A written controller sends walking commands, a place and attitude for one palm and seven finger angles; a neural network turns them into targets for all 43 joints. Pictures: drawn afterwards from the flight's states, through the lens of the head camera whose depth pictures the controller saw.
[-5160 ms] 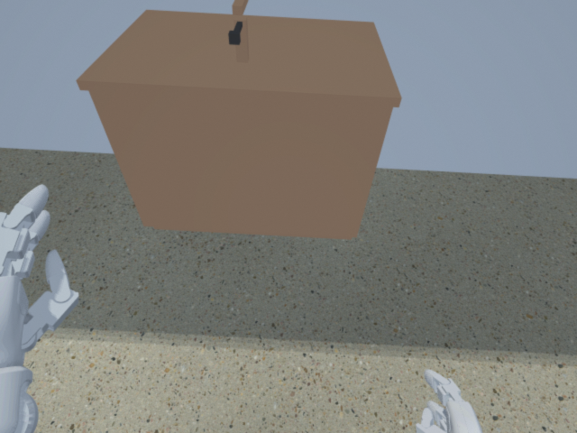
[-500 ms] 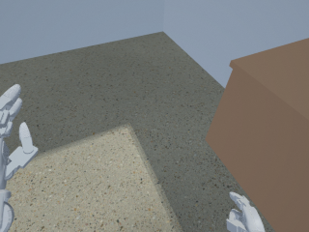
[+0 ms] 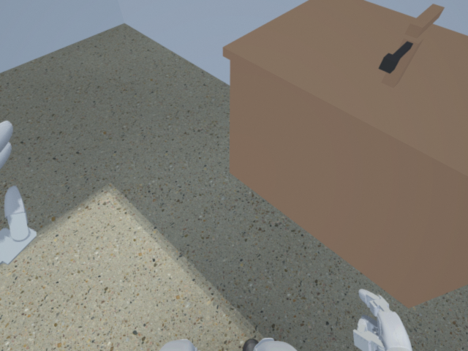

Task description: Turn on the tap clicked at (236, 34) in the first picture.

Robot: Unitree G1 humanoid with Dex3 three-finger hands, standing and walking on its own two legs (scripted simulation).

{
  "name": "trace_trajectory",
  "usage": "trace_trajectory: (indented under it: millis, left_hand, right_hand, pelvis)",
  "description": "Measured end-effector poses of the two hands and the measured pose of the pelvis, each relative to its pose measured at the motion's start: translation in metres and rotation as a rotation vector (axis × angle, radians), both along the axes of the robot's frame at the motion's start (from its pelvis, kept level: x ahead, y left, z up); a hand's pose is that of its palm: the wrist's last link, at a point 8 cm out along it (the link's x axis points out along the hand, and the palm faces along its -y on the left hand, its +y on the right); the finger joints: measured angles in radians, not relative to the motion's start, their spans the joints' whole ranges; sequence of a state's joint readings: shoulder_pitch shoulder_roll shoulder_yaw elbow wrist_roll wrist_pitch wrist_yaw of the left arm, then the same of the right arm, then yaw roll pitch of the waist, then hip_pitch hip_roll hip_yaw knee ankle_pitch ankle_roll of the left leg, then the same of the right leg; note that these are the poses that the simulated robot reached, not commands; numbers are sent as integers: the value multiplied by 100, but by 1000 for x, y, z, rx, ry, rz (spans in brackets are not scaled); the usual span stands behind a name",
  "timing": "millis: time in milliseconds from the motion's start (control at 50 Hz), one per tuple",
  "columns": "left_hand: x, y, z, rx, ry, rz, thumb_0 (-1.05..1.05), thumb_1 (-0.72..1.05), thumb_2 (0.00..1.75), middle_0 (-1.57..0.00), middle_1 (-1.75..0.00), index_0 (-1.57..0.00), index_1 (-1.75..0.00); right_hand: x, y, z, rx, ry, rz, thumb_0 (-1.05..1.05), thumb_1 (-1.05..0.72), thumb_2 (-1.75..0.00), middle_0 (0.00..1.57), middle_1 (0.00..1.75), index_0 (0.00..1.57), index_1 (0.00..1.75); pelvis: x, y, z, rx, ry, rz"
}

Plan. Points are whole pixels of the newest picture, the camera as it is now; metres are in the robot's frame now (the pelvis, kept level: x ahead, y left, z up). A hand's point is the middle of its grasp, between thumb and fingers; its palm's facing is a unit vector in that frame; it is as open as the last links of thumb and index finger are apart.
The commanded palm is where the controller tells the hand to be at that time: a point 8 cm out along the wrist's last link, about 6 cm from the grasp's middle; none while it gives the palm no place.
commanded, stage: turn to face it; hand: left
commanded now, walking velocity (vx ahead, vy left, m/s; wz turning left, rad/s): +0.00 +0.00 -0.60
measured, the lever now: (389, 63) +0.68 -0.31 +0.11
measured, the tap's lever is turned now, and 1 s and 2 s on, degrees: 0 0 0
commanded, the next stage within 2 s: take the last steps up to it in 1.70 s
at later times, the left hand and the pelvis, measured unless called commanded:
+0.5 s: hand (171, 240) +0.22 +0.08 +0.18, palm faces +0.07 -0.85 -0.53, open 7.4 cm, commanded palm +0.17 +0.15 +0.19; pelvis -0.07 -0.06 +0.00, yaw -19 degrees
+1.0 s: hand (230, 275) +0.18 +0.02 +0.18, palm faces -0.08 -0.89 -0.46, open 7.4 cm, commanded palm +0.16 +0.07 +0.19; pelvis -0.13 -0.07 +0.00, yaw -35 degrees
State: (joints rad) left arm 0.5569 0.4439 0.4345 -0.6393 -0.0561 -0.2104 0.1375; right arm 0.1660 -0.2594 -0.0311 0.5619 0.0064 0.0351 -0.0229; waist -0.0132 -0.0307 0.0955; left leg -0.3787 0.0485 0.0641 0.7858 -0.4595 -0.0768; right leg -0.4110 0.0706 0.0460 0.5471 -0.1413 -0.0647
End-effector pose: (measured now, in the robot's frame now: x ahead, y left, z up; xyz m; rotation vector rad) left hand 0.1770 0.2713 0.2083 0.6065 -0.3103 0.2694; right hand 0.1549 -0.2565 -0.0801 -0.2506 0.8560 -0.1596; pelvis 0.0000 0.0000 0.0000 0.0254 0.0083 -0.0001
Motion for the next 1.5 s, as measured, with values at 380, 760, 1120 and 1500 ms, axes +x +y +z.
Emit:
trace_trajectory:
  millis: [380,760,1120,1500]
  left_hand:
    - [23,-102,-11,-30,-17,-202,2,89,90,-20,-30,-21,-31]
    - [3,-161,-3,-99,6,-386,1,89,90,-21,-30,-22,-31]
    - [-18,-251,-20,-86,23,-603,2,89,90,-21,-30,-21,-31]
    - [-39,-273,-11,-88,13,-800,1,89,90,-21,-30,-22,-31]
  right_hand:
    - [-86,-11,-22,201,-131,-136,1,-90,-90,20,30,21,30]
    - [-222,-107,8,-6,-15,-445,2,-91,-90,19,30,20,30]
    - [-304,-74,-30,158,-81,-559,1,-90,-89,20,30,21,30]
    - [-435,-74,12,-23,-66,-869,2,-91,-90,19,30,20,30]
  pelvis:
    - [-48,-47,-11,-55,-40,-245]
    - [-96,-61,6,20,6,-459]
    - [-159,-74,-10,-31,-40,-678]
    - [-190,-52,3,-16,-21,-873]
